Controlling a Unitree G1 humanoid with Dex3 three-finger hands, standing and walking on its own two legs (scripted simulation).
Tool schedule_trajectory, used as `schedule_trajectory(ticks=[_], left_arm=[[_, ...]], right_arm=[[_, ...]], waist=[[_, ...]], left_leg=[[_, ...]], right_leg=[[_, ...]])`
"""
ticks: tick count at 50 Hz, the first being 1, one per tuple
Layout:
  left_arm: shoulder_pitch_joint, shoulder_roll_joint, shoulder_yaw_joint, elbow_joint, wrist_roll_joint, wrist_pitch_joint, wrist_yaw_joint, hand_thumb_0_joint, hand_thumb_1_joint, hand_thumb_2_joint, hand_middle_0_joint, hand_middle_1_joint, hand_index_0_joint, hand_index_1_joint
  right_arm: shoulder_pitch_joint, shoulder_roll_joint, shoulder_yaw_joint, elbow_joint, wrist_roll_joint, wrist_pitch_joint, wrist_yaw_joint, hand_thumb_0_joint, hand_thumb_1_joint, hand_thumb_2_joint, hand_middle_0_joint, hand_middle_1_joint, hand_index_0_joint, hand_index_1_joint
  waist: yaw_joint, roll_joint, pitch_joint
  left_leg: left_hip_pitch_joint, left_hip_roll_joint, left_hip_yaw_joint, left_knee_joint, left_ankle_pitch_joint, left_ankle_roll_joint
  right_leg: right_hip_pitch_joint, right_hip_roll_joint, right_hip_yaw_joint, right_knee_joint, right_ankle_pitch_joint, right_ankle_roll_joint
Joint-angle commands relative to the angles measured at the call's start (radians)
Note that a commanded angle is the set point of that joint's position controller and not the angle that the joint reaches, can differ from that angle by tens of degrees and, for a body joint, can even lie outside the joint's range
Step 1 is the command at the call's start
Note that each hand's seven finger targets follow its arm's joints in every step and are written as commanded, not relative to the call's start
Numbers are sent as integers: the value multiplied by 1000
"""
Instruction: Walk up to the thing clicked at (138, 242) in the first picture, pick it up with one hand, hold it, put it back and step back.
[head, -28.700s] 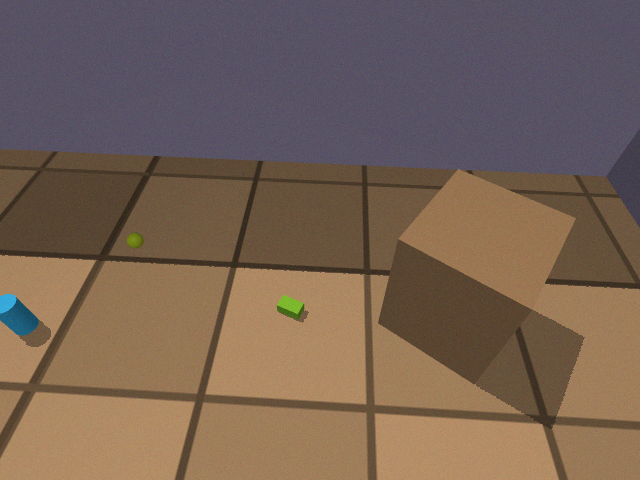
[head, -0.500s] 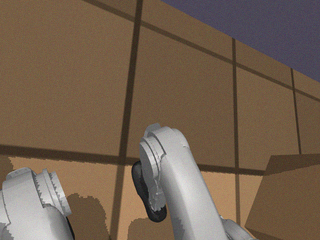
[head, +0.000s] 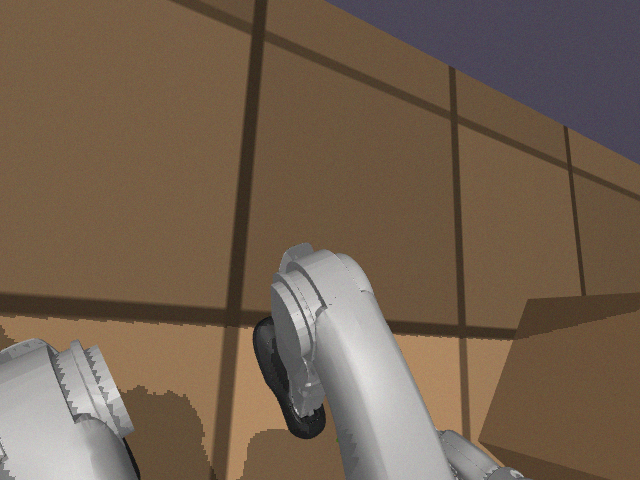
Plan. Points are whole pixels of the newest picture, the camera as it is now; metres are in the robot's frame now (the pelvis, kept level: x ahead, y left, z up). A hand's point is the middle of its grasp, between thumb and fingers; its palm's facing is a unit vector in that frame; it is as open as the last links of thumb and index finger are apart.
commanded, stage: open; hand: left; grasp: from above
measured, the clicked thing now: out of the picture +0.46 +0.32 -0.26
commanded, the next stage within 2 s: withdraw in 1.00 s
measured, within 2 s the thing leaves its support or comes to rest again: neither
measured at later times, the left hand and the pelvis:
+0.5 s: hand out of the picture +0.45 +0.32 -0.24, palm faces -0.43 -0.15 -0.89, open 11.3 cm; pelvis +0.00 +0.00 +0.00, yaw +0 degrees
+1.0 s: hand out of the picture +0.45 +0.32 -0.24, palm faces -0.44 -0.15 -0.89, open 13.3 cm; pelvis +0.00 +0.00 +0.01, yaw +0 degrees
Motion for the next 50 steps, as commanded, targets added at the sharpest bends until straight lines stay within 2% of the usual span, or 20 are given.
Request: schedule_trajectory(ticks=[1,6,7,9,10,13,17,20,23,25,31,34,36,38,41,43,45,46,48,50], left_arm=[[-253,194,-5,-97,-22,-8,36,0,699,529,-1007,-551,-1038,-529],[-257,191,-9,-111,-24,-9,32,0,299,445,-647,-554,-676,-525],[-262,176,-24,-110,-28,-8,31,0,219,453,-614,-569,-644,-539],[-259,206,-7,-116,-28,-9,39,0,62,490,-548,-604,-574,-577],[-260,190,-19,-111,-30,-10,36,0,40,506,-528,-623,-555,-596],[-260,208,-13,-108,-26,-8,42,0,-49,580,-484,-647,-497,-634],[-266,219,0,-134,-22,-3,46,0,-117,648,-427,-688,-435,-680],[-244,210,-9,-113,-35,4,39,0,-166,676,-381,-730,-390,-721],[-257,240,15,-129,-41,5,41,0,-213,716,-335,-781,-346,-770],[-247,219,-2,-123,-50,8,30,0,-248,747,-315,-784,-319,-780],[-247,233,9,-161,-56,-2,23,0,-322,808,-233,-870,-242,-860],[-226,211,-13,-131,-51,-3,17,0,-373,846,-195,-906,-202,-899],[-245,226,-4,-145,-60,-8,16,0,-379,854,-182,-924,-190,-914],[-233,220,-13,-137,-51,-8,14,0,-398,878,-180,-924,-183,-921],[-244,229,0,-152,-50,-18,21,0,-386,889,-168,-951,-176,-942],[-238,209,-17,-135,-42,-17,19,0,-402,889,-144,-976,-158,-961],[-250,216,-16,-139,-48,-19,25,0,-420,892,-127,-987,-142,-971],[-254,236,1,-151,-43,-20,29,0,-411,890,-132,-984,-147,-967],[-245,216,-16,-130,-37,-16,32,0,-434,926,-124,-994,-133,-985],[-243,223,-11,-125,-43,-15,35,0,-434,922,-109,-1020,-124,-1003]], right_arm=[[165,-341,-85,6,11,-5,-16,0,-905,-904,201,301,201,301],[174,-346,-82,1,11,-14,-13,0,-903,-903,201,301,201,301],[159,-344,-79,0,15,-17,-13,0,-902,-902,201,301,201,301],[169,-350,-79,2,15,-16,-13,0,-904,-903,201,301,201,301],[156,-344,-76,-1,16,-21,-11,0,-903,-903,201,301,201,301],[153,-351,-77,-1,15,-22,-13,0,-904,-905,201,301,201,301],[162,-355,-79,0,11,-25,-10,0,-901,-903,201,301,201,301],[156,-350,-73,2,12,-30,-7,0,-902,-904,201,301,201,301],[174,-356,-79,7,15,-26,-12,0,-901,-904,201,301,201,301],[167,-353,-82,8,18,-28,-14,0,-901,-903,201,301,201,301],[177,-350,-80,8,25,-19,-18,0,-898,-903,201,301,201,301],[185,-348,-79,-1,20,-11,-21,0,-900,-903,201,301,201,301],[180,-352,-78,-1,25,-10,-23,0,-898,-902,201,301,201,301],[182,-352,-82,1,24,-8,-26,0,-899,-903,201,301,201,301],[175,-347,-76,-1,25,-3,-27,0,-895,-901,201,301,201,301],[180,-347,-74,-9,18,-3,-25,0,-896,-901,201,301,201,301],[169,-351,-77,-8,22,-3,-29,0,-895,-901,201,301,201,301],[186,-360,-82,-6,18,-1,-29,0,-894,-900,201,301,201,301],[180,-353,-78,-6,16,-2,-31,0,-895,-901,201,301,201,301],[179,-352,-70,-14,16,-4,-32,0,-894,-900,201,301,201,301]], waist=[[-58,514,-572],[-58,530,-578],[-60,520,-568],[-53,544,-582],[-55,538,-563],[-57,550,-559],[-53,551,-589],[-60,539,-563],[-51,537,-592],[-54,533,-575],[-45,557,-615],[-59,529,-595],[-57,530,-574],[-55,536,-588],[-47,560,-594],[-63,554,-581],[-60,534,-563],[-55,554,-581],[-61,537,-578],[-66,522,-565]], left_leg=[[472,30,109,-314,214,2],[511,33,97,-323,232,-4],[504,34,91,-318,232,-6],[514,34,96,-323,244,-6],[503,34,96,-319,228,-7],[500,35,99,-326,212,-8],[517,35,100,-314,237,-7],[506,36,100,-316,233,-8],[498,34,103,-320,237,-3],[498,35,104,-322,226,-5],[523,37,97,-321,281,-8],[502,36,107,-316,268,-3],[488,34,108,-320,249,-1],[508,36,110,-321,252,-4],[533,40,88,-345,267,-14],[524,38,96,-333,264,-11],[496,36,100,-333,225,-6],[521,36,99,-341,241,-9],[514,37,102,-332,243,-8],[498,35,105,-330,229,-3]], right_leg=[[329,30,-182,-165,222,-84],[320,28,-189,-158,230,-83],[312,25,-191,-148,234,-83],[324,28,-187,-155,240,-84],[316,25,-187,-148,229,-84],[316,27,-187,-158,218,-86],[324,26,-187,-154,237,-84],[337,27,-188,-160,237,-83],[354,29,-185,-172,239,-85],[348,26,-184,-171,231,-86],[357,26,-187,-163,269,-87],[378,32,-184,-180,269,-86],[364,27,-184,-181,250,-87],[368,28,-181,-184,251,-87],[335,24,-194,-162,249,-91],[347,24,-192,-168,255,-88],[337,24,-188,-178,228,-87],[339,24,-189,-179,236,-88],[351,25,-188,-181,245,-87],[356,23,-187,-188,235,-85]])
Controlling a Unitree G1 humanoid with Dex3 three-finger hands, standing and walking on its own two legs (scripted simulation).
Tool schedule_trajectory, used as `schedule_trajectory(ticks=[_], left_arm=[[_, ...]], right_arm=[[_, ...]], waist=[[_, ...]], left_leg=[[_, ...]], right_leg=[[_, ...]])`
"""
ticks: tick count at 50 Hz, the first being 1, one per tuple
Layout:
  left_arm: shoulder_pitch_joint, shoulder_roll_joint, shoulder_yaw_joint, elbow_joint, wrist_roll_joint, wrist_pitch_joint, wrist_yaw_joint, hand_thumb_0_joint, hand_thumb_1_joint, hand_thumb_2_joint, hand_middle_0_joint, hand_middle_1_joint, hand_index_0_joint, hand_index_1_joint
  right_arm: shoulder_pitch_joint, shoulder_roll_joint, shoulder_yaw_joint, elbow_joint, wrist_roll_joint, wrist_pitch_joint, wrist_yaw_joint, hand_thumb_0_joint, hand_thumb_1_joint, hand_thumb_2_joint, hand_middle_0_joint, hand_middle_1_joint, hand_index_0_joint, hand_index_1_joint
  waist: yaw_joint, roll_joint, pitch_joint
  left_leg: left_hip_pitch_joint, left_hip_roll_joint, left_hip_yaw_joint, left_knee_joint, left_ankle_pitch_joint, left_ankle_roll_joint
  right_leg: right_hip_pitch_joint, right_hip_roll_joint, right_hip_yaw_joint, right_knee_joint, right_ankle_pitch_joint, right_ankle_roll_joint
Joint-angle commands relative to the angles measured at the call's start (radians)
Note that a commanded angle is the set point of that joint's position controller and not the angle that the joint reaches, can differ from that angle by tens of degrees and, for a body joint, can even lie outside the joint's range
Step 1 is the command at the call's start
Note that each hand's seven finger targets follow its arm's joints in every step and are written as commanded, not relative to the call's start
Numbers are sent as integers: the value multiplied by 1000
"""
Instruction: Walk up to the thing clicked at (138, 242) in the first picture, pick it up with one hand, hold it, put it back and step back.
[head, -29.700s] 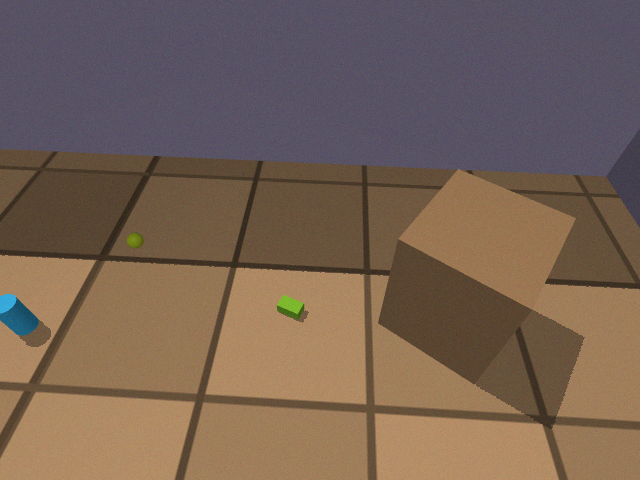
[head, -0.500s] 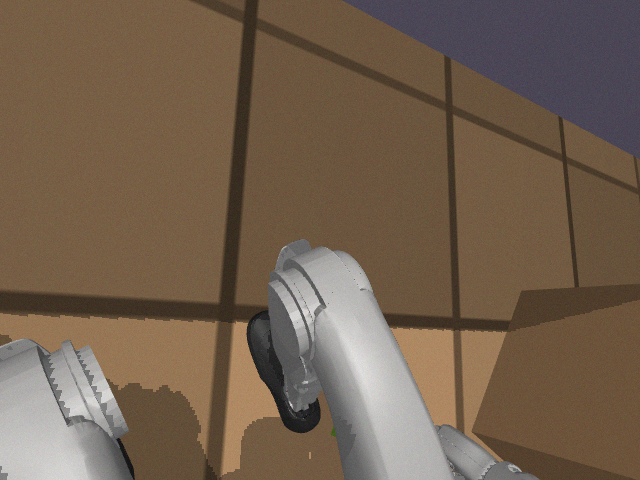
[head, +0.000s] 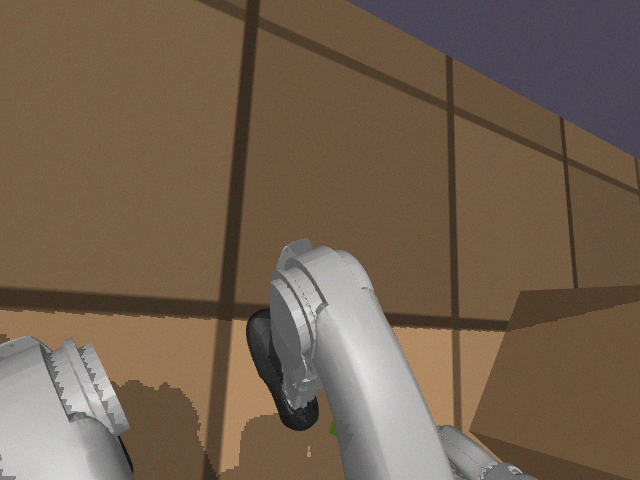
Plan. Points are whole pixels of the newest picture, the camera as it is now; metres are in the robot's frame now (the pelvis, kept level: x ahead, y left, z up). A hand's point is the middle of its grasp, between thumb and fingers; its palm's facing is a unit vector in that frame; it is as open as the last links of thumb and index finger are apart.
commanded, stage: withdraw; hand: left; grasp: from above
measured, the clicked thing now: out of the picture +0.47 +0.33 -0.27
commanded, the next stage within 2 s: home in 0.94 s
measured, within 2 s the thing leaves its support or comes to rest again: neither
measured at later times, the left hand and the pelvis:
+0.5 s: hand out of the picture +0.47 +0.35 -0.14, palm faces -0.30 -0.09 -0.95, open 14.0 cm; pelvis +0.01 +0.00 +0.02, yaw +2 degrees
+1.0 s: hand out of the picture +0.43 +0.33 -0.11, palm faces -0.49 -0.09 -0.87, open 13.8 cm; pelvis -0.01 -0.01 +0.04, yaw +7 degrees
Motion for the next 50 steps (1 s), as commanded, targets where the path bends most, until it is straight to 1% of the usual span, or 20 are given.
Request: schedule_trajectory(ticks=[1,7,11,13,14,15,16,18,20,23,24,25,29,31,34,35,41,46,48,50], left_arm=[[-243,201,5,-102,-11,3,45,0,-434,931,-110,-1022,-124,-1007],[-279,209,6,-131,-19,7,45,0,-505,976,-80,-1006,-88,-997],[-299,234,42,-209,-18,32,47,0,-519,983,-78,-1008,-83,-1002],[-277,229,67,-282,-29,52,36,0,-534,996,-70,-1008,-71,-1006],[-261,209,60,-272,-30,64,22,0,-538,998,-72,-1003,-70,-1004],[-267,192,55,-364,-37,70,7,0,-539,1000,-70,-1001,-68,-1003],[-239,231,108,-433,-49,83,2,0,-543,1005,-69,-1005,-65,-1008],[-162,99,44,-494,-77,115,-45,0,-547,1010,-70,-996,-63,-1003],[-185,56,27,-476,-101,146,-96,0,-530,1004,-69,-995,-65,-998],[-171,35,17,-607,-121,175,-184,0,-534,1011,-79,-999,-71,-1008],[-200,-48,-26,-620,-138,178,-220,0,-526,1009,-88,-988,-78,-999],[-192,-77,-45,-615,-153,182,-256,0,-522,1008,-96,-982,-83,-995],[-160,-73,-42,-605,-165,173,-388,0,-506,1001,-129,-961,-110,-982],[-186,-167,-96,-618,-182,146,-443,0,-505,1005,-135,-959,-113,-983],[-173,-106,-79,-597,-182,104,-491,0,-510,1017,-103,-993,-90,-1008],[-220,-86,-81,-661,-179,83,-493,0,-491,1003,-122,-974,-108,-990],[-253,-67,-88,-565,-139,-7,-435,0,-474,986,-132,-956,-121,-968],[-310,-42,-87,-429,-77,-43,-331,0,-475,980,-117,-975,-116,-977],[-315,-12,-77,-380,-54,-52,-292,0,-472,978,-122,-976,-121,-977],[-354,61,-29,-390,-36,-58,-242,0,-484,979,-107,-988,-109,-985]], right_arm=[[188,-347,-100,15,5,-2,-16,0,-895,-900,201,301,201,301],[187,-358,-107,19,11,-11,-19,0,-907,-901,201,301,201,301],[205,-351,-130,19,17,-8,-14,0,-909,-903,201,301,201,301],[200,-344,-152,28,23,-9,-8,0,-908,-904,201,301,201,301],[200,-332,-161,32,27,-8,-2,0,-910,-905,201,301,201,301],[198,-330,-178,19,37,-6,1,0,-909,-905,201,301,201,301],[222,-327,-199,30,46,4,1,0,-908,-905,201,301,201,301],[204,-290,-222,36,75,25,13,0,-906,-905,200,301,200,301],[223,-288,-251,52,101,51,19,0,-901,-903,200,300,200,300],[243,-279,-289,41,138,94,10,0,-906,-905,200,301,200,301],[267,-264,-294,52,145,111,7,0,-906,-906,200,301,200,301],[268,-258,-303,49,158,128,0,0,-907,-906,200,301,200,301],[279,-258,-340,25,178,184,-45,0,-911,-909,200,301,200,301],[262,-233,-334,-9,184,203,-71,0,-912,-909,200,301,200,301],[257,-228,-324,-19,188,219,-119,0,-903,-904,200,300,200,300],[260,-221,-322,-19,188,223,-131,0,-903,-904,200,300,200,300],[225,-190,-285,-20,175,231,-173,0,-900,-902,200,300,200,300],[245,-203,-257,-4,155,219,-179,0,-900,-899,200,300,200,300],[251,-212,-245,0,144,209,-179,0,-901,-898,200,300,200,300],[259,-226,-242,-3,133,200,-175,0,-901,-897,200,300,200,300]], waist=[[-61,539,-605],[-61,589,-616],[-41,642,-688],[1,701,-752],[-11,691,-739],[18,723,-789],[53,754,-858],[106,790,-933],[83,697,-845],[136,661,-924],[115,637,-926],[114,590,-903],[109,447,-835],[86,349,-774],[99,281,-714],[109,293,-729],[117,333,-759],[85,358,-757],[84,389,-766],[100,434,-810]], left_leg=[[488,34,124,-305,224,10],[514,36,113,-315,240,2],[561,36,125,-329,265,-3],[621,35,126,-339,299,-15],[602,33,138,-329,287,-13],[620,29,146,-347,301,-13],[652,25,147,-362,329,-15],[678,17,169,-384,379,-19],[585,14,175,-392,343,-6],[607,9,188,-428,330,7],[605,4,192,-447,313,10],[590,1,187,-473,273,14],[543,-5,185,-512,176,27],[469,-17,198,-508,143,36],[426,-25,213,-519,113,41],[456,-24,213,-522,120,38],[470,-20,230,-510,100,37],[462,-21,233,-467,124,40],[463,-22,235,-450,130,38],[486,-23,233,-445,141,34]], right_leg=[[347,31,-170,-166,223,-86],[330,24,-171,-152,232,-91],[352,26,-162,-158,253,-96],[330,18,-161,-143,267,-102],[320,19,-155,-144,260,-101],[322,21,-148,-154,262,-105],[339,15,-144,-154,280,-109],[322,15,-126,-151,300,-121],[264,11,-116,-172,277,-115],[296,7,-85,-214,255,-121],[313,2,-79,-233,255,-120],[306,2,-76,-247,228,-121],[323,-5,-51,-314,138,-125],[342,-9,-40,-353,101,-126],[358,-18,-30,-385,47,-124],[348,-23,-26,-389,50,-124],[334,-21,-21,-364,33,-118],[301,-19,-34,-328,58,-114],[299,-16,-40,-309,63,-113],[295,-19,-52,-287,75,-113]])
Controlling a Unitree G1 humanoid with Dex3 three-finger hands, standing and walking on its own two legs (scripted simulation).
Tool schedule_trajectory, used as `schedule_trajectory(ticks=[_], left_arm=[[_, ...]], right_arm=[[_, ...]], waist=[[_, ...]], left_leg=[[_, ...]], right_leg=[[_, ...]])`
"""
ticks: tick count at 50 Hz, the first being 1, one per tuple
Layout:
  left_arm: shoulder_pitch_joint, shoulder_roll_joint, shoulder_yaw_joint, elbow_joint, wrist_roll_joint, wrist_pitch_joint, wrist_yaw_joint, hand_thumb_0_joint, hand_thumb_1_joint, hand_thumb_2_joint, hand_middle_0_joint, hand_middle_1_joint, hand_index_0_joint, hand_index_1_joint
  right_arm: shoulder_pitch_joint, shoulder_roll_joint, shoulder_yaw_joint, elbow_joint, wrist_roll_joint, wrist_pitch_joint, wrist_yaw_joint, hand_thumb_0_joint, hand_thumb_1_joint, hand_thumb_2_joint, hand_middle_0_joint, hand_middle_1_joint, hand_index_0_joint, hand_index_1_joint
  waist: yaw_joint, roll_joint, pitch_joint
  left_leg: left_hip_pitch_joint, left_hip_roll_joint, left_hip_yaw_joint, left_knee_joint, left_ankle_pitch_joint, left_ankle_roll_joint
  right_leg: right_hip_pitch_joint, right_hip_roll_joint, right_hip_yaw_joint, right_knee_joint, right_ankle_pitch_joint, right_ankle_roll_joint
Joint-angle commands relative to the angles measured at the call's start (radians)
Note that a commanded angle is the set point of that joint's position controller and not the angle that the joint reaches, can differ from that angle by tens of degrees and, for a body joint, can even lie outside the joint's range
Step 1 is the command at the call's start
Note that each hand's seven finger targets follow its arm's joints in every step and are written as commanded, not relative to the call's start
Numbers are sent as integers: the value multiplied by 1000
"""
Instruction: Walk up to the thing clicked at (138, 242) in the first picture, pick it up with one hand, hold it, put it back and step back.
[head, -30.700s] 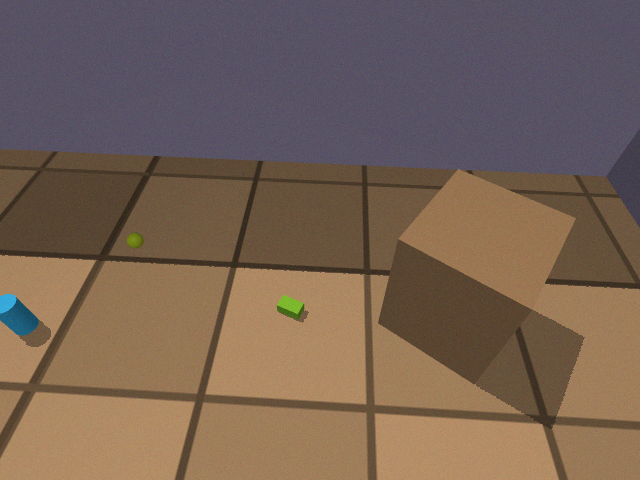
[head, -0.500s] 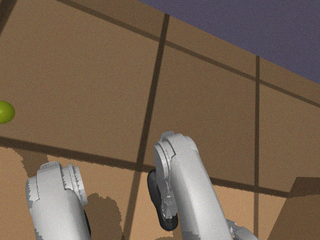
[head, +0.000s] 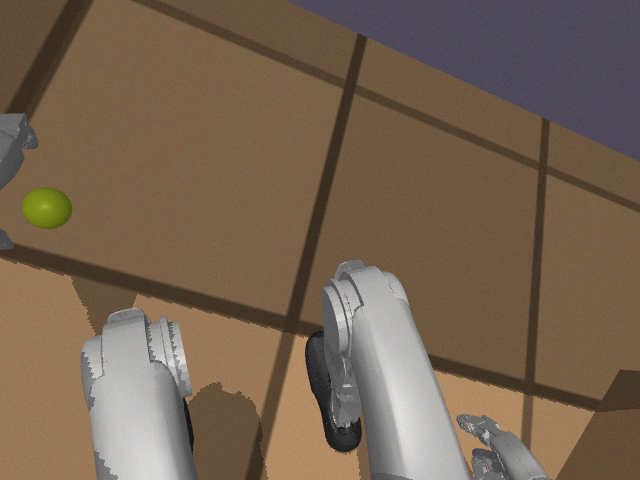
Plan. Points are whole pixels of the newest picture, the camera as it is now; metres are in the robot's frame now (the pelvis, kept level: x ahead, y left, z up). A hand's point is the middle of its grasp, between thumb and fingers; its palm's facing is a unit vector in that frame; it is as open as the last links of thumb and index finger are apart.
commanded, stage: home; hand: left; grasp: from above
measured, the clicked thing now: (47, 208) +0.52 +0.28 -0.31
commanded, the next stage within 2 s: none
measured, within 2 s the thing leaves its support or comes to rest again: neither
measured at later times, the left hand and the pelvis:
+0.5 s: hand out of the picture +0.46 +0.29 -0.08, palm faces -0.34 -0.39 -0.86, open 10.4 cm; pelvis +0.02 +0.01 +0.05, yaw +0 degrees
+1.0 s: hand out of the picture +0.29 +0.22 +0.13, palm faces +0.00 -0.93 -0.38, open 7.4 cm; pelvis +0.03 -0.01 +0.23, yaw +5 degrees
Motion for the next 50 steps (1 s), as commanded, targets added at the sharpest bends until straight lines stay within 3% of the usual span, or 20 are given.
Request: schedule_trajectory(ticks=[1,3,4,6,9,13,20,21,23,24,25,26,28,30,34,36,39,42,47,50], left_arm=[[-383,294,87,-87,34,-16,134,0,-479,975,-108,-987,-112,-983],[-412,332,123,-109,51,-12,175,0,-319,943,-254,-827,-227,-823],[-409,324,129,-127,47,-6,190,0,-399,925,-174,-907,-159,-903],[-374,348,169,-183,41,17,215,0,-239,927,-250,-747,-223,-743],[-316,313,184,-284,-21,70,216,0,-155,849,-228,-592,-206,-611],[-227,290,206,-388,-134,146,157,0,26,827,-216,-516,-199,-531],[66,68,154,-651,-412,247,-61,0,474,852,-204,-394,-197,-401],[112,100,194,-703,-445,255,-90,0,554,874,-206,-383,-200,-389],[231,-43,119,-743,-529,283,-162,0,682,885,-204,-349,-200,-353],[242,13,174,-847,-571,287,-180,0,762,931,-211,-356,-208,-359],[305,-60,132,-850,-614,299,-205,0,842,900,-202,-313,-201,-314],[313,-102,94,-946,-649,299,-228,0,899,900,-200,-300,-200,-300],[406,-76,151,-991,-708,312,-239,0,900,902,-200,-301,-200,-301],[401,-126,116,-1117,-763,312,-247,0,900,900,-200,-300,-200,-300],[482,-159,144,-1216,-848,335,-231,0,899,900,-200,-299,-200,-299],[582,-226,117,-1218,-895,365,-224,0,900,902,-200,-300,-200,-300],[643,-232,137,-1303,-977,414,-214,0,900,901,-200,-299,-200,-300],[772,-302,108,-1334,-1067,462,-210,0,900,900,-200,-299,-200,-299],[875,-323,122,-1477,-1190,538,-192,0,900,900,-200,-299,-200,-299],[983,-363,126,-1494,-1234,580,-178,0,900,900,-200,-299,-200,-299]], right_arm=[[213,-237,-55,-4,-25,-26,-11,0,-899,-896,200,300,200,300],[230,-251,-58,3,-32,-38,-9,0,-883,-894,199,299,199,299],[232,-251,-63,3,-37,-44,-7,0,-895,-894,200,300,200,300],[241,-265,-80,2,-41,-56,-5,0,-883,-894,199,299,199,299],[250,-254,-111,-3,-32,-67,11,0,-887,-895,199,299,199,299],[283,-249,-153,16,1,-64,28,0,-889,-897,200,300,199,300],[281,-211,-198,-9,79,-15,39,0,-895,-898,200,300,200,300],[252,-227,-207,-47,86,-7,34,0,-896,-899,200,300,200,300],[243,-190,-202,-50,99,8,25,0,-897,-899,200,300,200,300],[209,-193,-207,-94,108,11,17,0,-898,-899,200,300,200,300],[193,-186,-203,-90,111,13,10,0,-899,-900,200,300,200,300],[186,-165,-205,-93,116,13,4,0,-900,-900,200,300,200,300],[151,-164,-210,-122,128,12,-10,0,-900,-900,200,300,200,300],[119,-141,-209,-140,134,8,-24,0,-900,-900,200,300,200,300],[69,-124,-209,-168,144,-10,-55,0,-899,-900,200,300,200,300],[44,-111,-204,-173,151,-22,-72,0,-899,-900,200,300,200,300],[8,-112,-200,-190,160,-41,-104,0,-899,-900,200,300,200,300],[-25,-92,-189,-213,164,-57,-132,0,-899,-900,200,300,200,300],[-33,-59,-166,-239,174,-87,-178,0,-900,-900,200,300,200,300],[-11,-37,-148,-236,180,-104,-202,0,-900,-900,200,300,200,300]], waist=[[-38,343,-618],[-37,393,-642],[-39,407,-664],[-24,448,-699],[6,515,-839],[57,517,-933],[113,367,-885],[117,312,-853],[106,216,-779],[127,204,-784],[127,197,-723],[131,204,-752],[156,192,-734],[158,207,-719],[184,212,-709],[177,182,-672],[198,204,-670],[183,139,-614],[186,129,-596],[193,106,-541]], left_leg=[[453,-10,115,-236,53,39],[485,-8,111,-236,69,34],[494,-6,111,-227,73,34],[530,-9,113,-225,104,29],[619,-3,118,-248,163,22],[659,-2,128,-287,224,26],[704,3,96,-428,263,32],[696,4,86,-435,269,35],[637,4,91,-470,211,48],[647,8,88,-499,192,50],[643,7,81,-522,162,47],[679,14,80,-551,147,47],[719,18,63,-603,123,46],[761,23,63,-652,76,46],[858,26,70,-737,45,41],[893,26,77,-777,45,39],[983,30,54,-866,-3,34],[1018,28,57,-931,-42,39],[1138,27,83,-1023,9,42],[1211,31,77,-1091,73,38]], right_leg=[[290,36,-136,-177,48,-93],[271,34,-150,-155,66,-94],[266,33,-152,-147,73,-93],[254,26,-155,-137,97,-98],[290,23,-144,-124,153,-103],[358,22,-126,-155,207,-105],[468,21,-104,-288,222,-99],[480,21,-101,-303,230,-99],[519,28,-92,-363,203,-94],[557,24,-84,-389,190,-93],[543,19,-81,-414,162,-98],[563,22,-79,-432,153,-94],[589,15,-73,-461,133,-93],[612,14,-66,-506,106,-92],[679,9,-53,-586,76,-92],[719,5,-47,-635,71,-90],[772,2,-41,-695,39,-85],[849,4,-32,-785,1,-78],[1018,5,-9,-926,27,-74],[1111,5,-6,-1000,75,-74]])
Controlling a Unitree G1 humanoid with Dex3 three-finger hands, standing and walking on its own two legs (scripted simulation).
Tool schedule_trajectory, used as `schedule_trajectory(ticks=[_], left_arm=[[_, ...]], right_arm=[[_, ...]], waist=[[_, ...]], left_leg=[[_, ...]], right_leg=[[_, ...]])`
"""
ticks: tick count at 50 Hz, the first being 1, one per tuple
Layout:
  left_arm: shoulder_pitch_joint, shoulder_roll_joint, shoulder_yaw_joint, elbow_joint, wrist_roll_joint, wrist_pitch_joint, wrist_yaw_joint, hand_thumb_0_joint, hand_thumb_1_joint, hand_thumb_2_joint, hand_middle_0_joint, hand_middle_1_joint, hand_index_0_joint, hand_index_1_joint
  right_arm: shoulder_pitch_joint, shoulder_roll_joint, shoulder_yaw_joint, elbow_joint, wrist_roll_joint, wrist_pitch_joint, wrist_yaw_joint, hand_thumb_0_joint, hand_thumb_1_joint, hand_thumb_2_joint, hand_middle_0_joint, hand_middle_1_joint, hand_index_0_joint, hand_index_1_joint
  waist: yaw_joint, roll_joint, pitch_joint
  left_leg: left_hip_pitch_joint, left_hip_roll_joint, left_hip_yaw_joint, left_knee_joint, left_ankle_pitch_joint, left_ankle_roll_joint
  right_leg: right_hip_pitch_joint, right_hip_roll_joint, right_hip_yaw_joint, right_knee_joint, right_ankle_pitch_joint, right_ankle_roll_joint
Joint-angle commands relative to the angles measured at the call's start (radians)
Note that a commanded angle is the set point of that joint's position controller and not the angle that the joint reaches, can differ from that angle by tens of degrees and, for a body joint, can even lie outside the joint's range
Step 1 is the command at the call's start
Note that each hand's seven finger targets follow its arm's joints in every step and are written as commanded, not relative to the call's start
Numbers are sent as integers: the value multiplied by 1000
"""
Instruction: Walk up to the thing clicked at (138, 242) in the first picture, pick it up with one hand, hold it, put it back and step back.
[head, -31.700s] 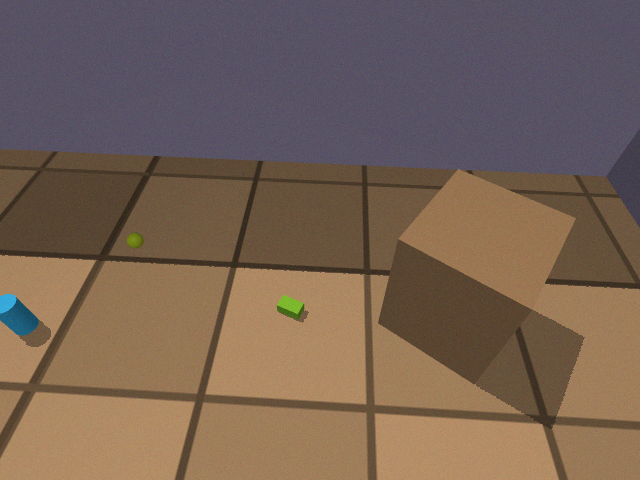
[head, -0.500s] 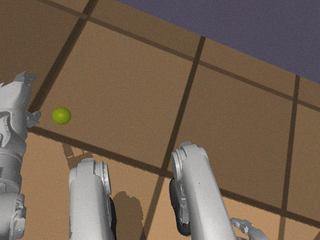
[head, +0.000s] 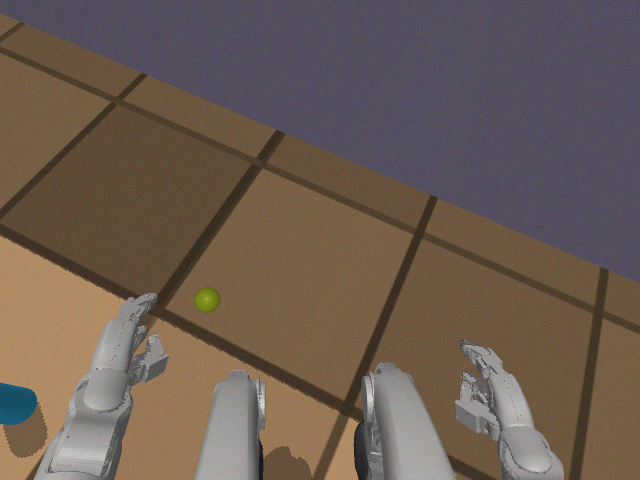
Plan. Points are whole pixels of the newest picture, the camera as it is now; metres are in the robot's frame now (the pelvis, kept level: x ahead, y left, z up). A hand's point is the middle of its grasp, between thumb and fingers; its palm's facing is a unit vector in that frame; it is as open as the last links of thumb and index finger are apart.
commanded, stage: home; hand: left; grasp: from above
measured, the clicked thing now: (207, 299) +0.52 +0.24 -0.54
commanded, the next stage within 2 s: none
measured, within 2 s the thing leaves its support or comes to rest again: neither
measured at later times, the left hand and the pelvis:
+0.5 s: hand (109, 386) +0.23 +0.18 +0.10, palm faces +0.09 -0.98 -0.20, open 7.4 cm; pelvis +0.06 +0.00 +0.14, yaw +1 degrees
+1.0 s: hand (98, 396) +0.22 +0.18 +0.10, palm faces +0.08 -0.98 -0.19, open 7.4 cm; pelvis +0.07 +0.00 +0.15, yaw +2 degrees
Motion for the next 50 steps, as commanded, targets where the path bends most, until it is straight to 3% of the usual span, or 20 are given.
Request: schedule_trajectory(ticks=[1,2,4,6,9,19,27,30,33,35,37,44,49,50], left_arm=[[-44,119,91,-253,-75,13,42,0,900,900,-200,-300,-200,-300],[-30,116,105,-267,-92,22,46,0,900,900,-200,-300,-200,-300],[24,70,87,-279,-118,38,43,0,900,900,-200,-301,-200,-300],[89,67,108,-293,-135,52,43,0,900,900,-200,-300,-200,-300],[171,32,92,-334,-156,67,36,0,900,900,-200,-301,-200,-300],[445,-7,70,-514,-167,113,17,0,900,900,-200,-301,-200,-301],[505,-14,51,-566,-159,128,-17,0,900,900,-200,-301,-200,-300],[471,-13,48,-556,-154,126,-27,0,900,900,-200,-300,-200,-300],[452,-9,55,-573,-154,117,-35,0,900,900,-200,-300,-200,-300],[478,0,62,-583,-149,120,-34,0,900,900,-200,-299,-200,-299],[464,-4,52,-582,-146,116,-35,0,900,900,-200,-300,-200,-300],[483,-2,53,-570,-141,117,-30,0,899,899,-200,-300,-200,-299],[491,-8,50,-558,-145,115,-32,0,900,900,-200,-300,-200,-300],[490,-2,62,-566,-146,115,-29,0,898,899,-200,-300,-200,-300]], right_arm=[[71,-145,-47,-111,12,-65,-58,0,-900,-900,200,300,200,300],[73,-137,-40,-112,12,-73,-67,0,-900,-900,200,300,200,300],[86,-128,-31,-104,13,-90,-85,0,-901,-899,200,299,200,299],[103,-125,-28,-111,13,-106,-107,0,-901,-899,200,299,200,299],[125,-118,-25,-113,9,-128,-128,0,-901,-899,200,299,200,299],[169,-103,-28,-151,-6,-182,-166,0,-901,-899,199,299,199,299],[155,-113,-38,-157,-19,-220,-172,0,-901,-899,200,299,200,299],[146,-117,-37,-155,-21,-231,-171,0,-901,-900,200,299,200,299],[147,-118,-39,-147,-26,-244,-167,0,-900,-900,200,300,200,300],[149,-121,-43,-149,-25,-249,-168,0,-900,-900,200,300,200,300],[148,-121,-42,-143,-29,-251,-166,0,-900,-900,200,300,200,300],[143,-120,-42,-134,-32,-252,-165,0,-900,-900,200,300,200,300],[143,-122,-42,-133,-33,-249,-163,0,-901,-900,200,300,200,300],[140,-120,-42,-133,-33,-248,-164,0,-901,-900,200,300,200,300]], waist=[[-23,51,-368],[-20,37,-365],[-22,50,-315],[-10,43,-304],[-9,51,-254],[10,34,-130],[10,0,-23],[6,7,13],[9,16,-13],[20,26,-50],[10,40,-45],[21,41,-68],[19,31,-51],[30,41,-53]], left_leg=[[436,-17,11,-386,62,48],[448,-19,15,-405,65,51],[502,-15,10,-462,95,46],[558,-14,11,-502,143,45],[629,-17,23,-568,185,41],[825,-23,50,-740,331,38],[862,-22,50,-810,314,40],[858,-24,49,-825,260,41],[874,-25,48,-822,266,40],[898,-26,52,-813,327,37],[905,-24,49,-810,350,34],[913,-22,45,-804,409,30],[903,-21,41,-814,385,30],[903,-20,44,-814,380,30]], right_leg=[[402,34,2,-364,71,-55],[446,34,6,-395,76,-53],[484,33,3,-436,106,-53],[548,36,1,-480,143,-53],[623,37,-2,-553,180,-50],[831,53,-31,-744,297,-41],[850,59,-58,-797,265,-36],[830,56,-58,-806,220,-35],[845,54,-57,-804,224,-34],[869,53,-54,-792,276,-35],[861,55,-54,-784,296,-36],[887,55,-56,-772,342,-39],[888,56,-57,-778,322,-40],[886,56,-58,-779,318,-39]])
